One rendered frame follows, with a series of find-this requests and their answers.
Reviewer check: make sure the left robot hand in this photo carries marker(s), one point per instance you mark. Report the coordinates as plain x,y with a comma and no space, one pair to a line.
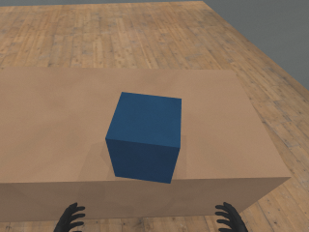
64,224

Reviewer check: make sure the right robot hand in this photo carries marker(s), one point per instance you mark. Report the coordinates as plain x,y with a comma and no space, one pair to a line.
234,219

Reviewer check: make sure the carton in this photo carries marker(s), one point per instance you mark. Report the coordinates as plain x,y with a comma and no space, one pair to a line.
144,137

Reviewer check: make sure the pedestal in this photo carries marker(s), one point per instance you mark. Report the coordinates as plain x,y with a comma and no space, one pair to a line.
53,152

